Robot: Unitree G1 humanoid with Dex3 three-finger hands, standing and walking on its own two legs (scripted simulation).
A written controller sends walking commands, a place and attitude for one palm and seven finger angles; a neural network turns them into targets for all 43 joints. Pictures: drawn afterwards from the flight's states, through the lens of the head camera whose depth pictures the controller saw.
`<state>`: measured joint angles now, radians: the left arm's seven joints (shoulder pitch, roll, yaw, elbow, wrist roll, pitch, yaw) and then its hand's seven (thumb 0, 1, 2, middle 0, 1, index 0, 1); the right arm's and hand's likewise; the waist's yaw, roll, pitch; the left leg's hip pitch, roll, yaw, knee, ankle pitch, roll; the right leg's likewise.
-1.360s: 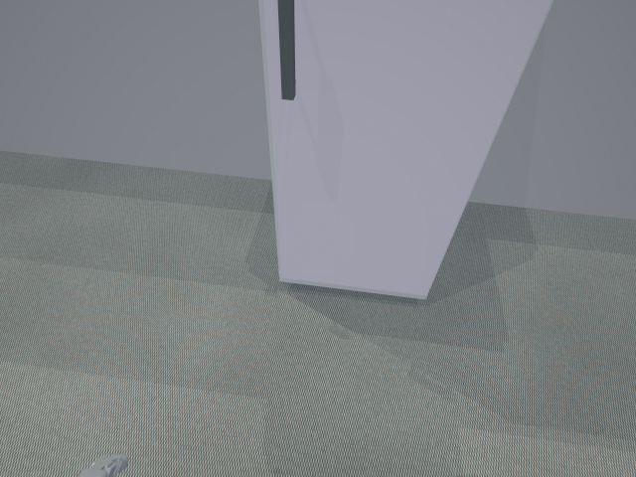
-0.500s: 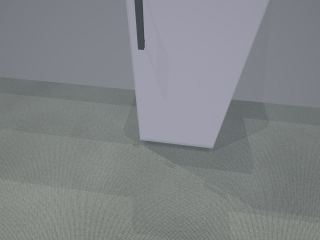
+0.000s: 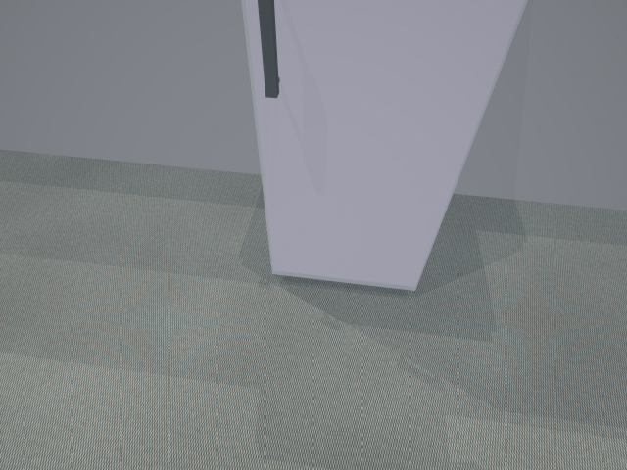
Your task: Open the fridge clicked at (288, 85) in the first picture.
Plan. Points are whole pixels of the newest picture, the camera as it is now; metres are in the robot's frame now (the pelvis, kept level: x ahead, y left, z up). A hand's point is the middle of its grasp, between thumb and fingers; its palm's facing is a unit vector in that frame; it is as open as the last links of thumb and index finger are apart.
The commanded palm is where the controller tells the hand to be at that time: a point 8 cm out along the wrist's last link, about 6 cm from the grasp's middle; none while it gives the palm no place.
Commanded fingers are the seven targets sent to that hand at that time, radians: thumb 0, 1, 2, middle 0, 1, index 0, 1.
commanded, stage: look at it before walking up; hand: left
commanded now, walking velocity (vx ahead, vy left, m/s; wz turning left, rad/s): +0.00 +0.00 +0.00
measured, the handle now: (271, 32) +0.86 +0.14 +0.18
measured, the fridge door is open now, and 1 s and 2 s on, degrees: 0 0 0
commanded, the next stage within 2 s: take the last steps up to it in 0.08 s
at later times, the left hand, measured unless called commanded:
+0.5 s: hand out of the picture +0.05 +0.21 -0.19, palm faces +0.00 -0.98 -0.21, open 7.4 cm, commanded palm none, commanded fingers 0.00 0.90 0.90 -0.20 -0.30 -0.20 -0.30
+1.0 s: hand (237, 408) +0.25 +0.14 -0.17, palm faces +0.01 -0.98 -0.21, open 7.2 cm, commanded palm none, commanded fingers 0.00 0.90 0.90 -0.20 -0.30 -0.20 -0.30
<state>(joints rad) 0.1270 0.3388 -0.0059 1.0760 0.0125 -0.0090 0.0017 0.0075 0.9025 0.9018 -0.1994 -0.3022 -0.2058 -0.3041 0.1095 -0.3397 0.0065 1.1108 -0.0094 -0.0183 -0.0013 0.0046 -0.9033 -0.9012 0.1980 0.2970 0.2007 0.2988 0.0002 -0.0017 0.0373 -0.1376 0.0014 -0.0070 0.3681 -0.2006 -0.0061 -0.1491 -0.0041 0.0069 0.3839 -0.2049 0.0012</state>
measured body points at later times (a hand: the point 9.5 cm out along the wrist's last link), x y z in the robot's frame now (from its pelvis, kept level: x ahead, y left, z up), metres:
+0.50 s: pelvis +0.05 +0.01 -0.01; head +0.04 +0.02 +0.44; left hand +0.05 +0.26 -0.17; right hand +0.06 -0.25 -0.16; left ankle +0.00 +0.12 -0.75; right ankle +0.00 -0.12 -0.75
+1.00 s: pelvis +0.20 -0.04 -0.01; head +0.20 -0.04 +0.44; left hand +0.25 +0.19 -0.16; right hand +0.17 -0.27 -0.17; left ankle +0.19 +0.10 -0.66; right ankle +0.21 -0.12 -0.75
